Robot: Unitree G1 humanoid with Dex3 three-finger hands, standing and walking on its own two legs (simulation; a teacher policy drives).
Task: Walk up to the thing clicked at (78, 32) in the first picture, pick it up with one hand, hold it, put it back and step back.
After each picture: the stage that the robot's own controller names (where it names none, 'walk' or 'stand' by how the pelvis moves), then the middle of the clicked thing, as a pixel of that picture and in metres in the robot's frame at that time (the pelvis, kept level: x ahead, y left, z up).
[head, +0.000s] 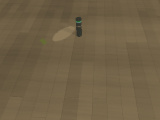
stand; (78, 27) +1.61 +0.06 -0.66
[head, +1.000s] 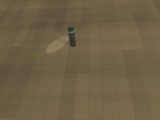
walk; (71, 37) +1.48 +0.23 -0.65
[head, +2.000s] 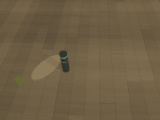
walk; (64, 61) +0.95 +0.25 -0.64
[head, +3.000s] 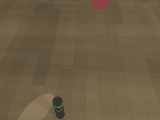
walk; (59, 108) +0.53 +0.20 -0.63
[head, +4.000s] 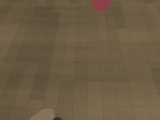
stand; out of the picture +0.38 +0.20 -0.65
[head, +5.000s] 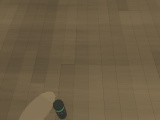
stand; (60, 110) +0.42 +0.18 -0.63
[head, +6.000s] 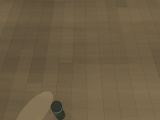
stand; (58, 111) +0.40 +0.18 -0.62
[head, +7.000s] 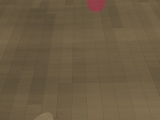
walk; out of the picture +0.34 +0.20 -0.64
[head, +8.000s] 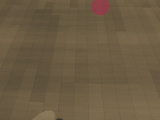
walk; out of the picture +0.38 +0.17 -0.63
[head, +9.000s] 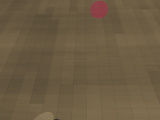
stand; out of the picture +0.40 +0.21 -0.65
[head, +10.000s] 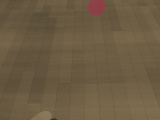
stand; out of the picture +0.40 +0.23 -0.66
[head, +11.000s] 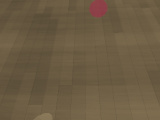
stand; out of the picture +0.39 +0.23 -0.66
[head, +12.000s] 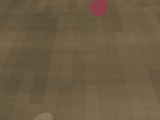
go down; out of the picture +0.38 +0.23 -0.66
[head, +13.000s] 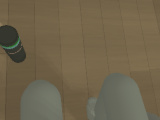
go down; (13, 47) +0.48 +0.24 -0.25
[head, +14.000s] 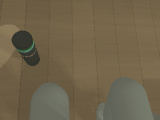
approach; (28, 51) +0.48 +0.22 -0.25
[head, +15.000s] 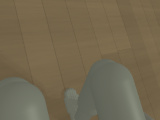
close in; out of the picture +0.47 +0.27 -0.17
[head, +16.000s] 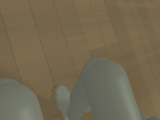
close; out of the picture +0.47 +0.29 -0.17
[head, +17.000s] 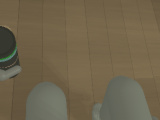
lift; (5, 58) +0.38 +0.25 -0.05
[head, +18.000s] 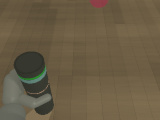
hold; (38, 88) +0.31 +0.16 +0.07
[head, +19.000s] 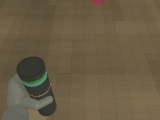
hold; (40, 91) +0.31 +0.16 +0.03
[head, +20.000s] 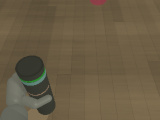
hold; (39, 89) +0.32 +0.16 +0.03
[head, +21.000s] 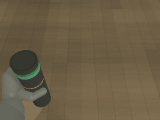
crouch; (34, 83) +0.34 +0.18 +0.01
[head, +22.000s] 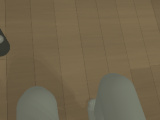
lower; out of the picture +0.49 +0.24 -0.04
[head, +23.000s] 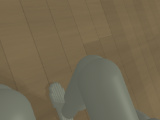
lower; out of the picture +0.48 +0.29 -0.16
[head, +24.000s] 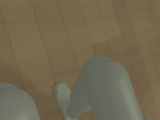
lower; out of the picture +0.47 +0.29 -0.18
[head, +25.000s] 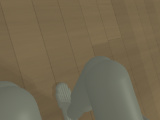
lower; out of the picture +0.46 +0.28 -0.17
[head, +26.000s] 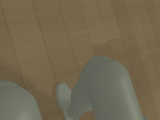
lower; out of the picture +0.46 +0.28 -0.17
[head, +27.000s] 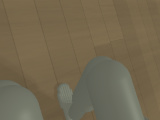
draw back; out of the picture +0.46 +0.27 -0.17
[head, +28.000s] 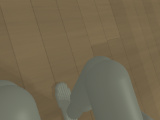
rise; out of the picture +0.44 +0.27 -0.17
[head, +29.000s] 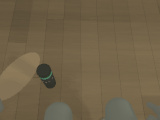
walk; (47, 77) +0.45 +0.20 -0.41
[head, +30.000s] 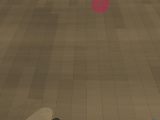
stand; out of the picture +0.39 +0.19 -0.60
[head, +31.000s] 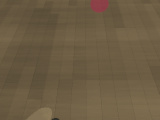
stand; out of the picture +0.39 +0.20 -0.60
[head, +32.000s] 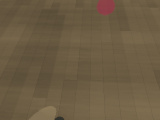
stand; out of the picture +0.40 +0.19 -0.63
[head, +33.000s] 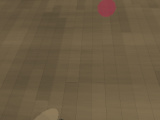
stand; out of the picture +0.40 +0.20 -0.66
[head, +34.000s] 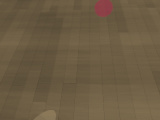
stand; out of the picture +0.38 +0.21 -0.66
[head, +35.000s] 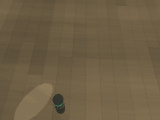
walk; (59, 104) +0.43 +0.15 -0.63
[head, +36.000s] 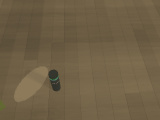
walk; (55, 81) +0.63 +0.22 -0.64
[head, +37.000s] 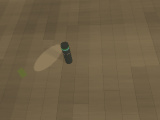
walk; (66, 53) +0.93 +0.24 -0.63
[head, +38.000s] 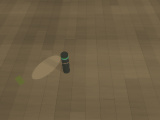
stand; (65, 63) +0.99 +0.19 -0.65
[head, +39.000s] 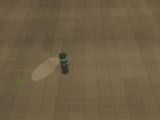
stand; (64, 64) +1.02 +0.21 -0.66
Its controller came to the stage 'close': yes
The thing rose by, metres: 0.68
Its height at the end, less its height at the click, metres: +0.00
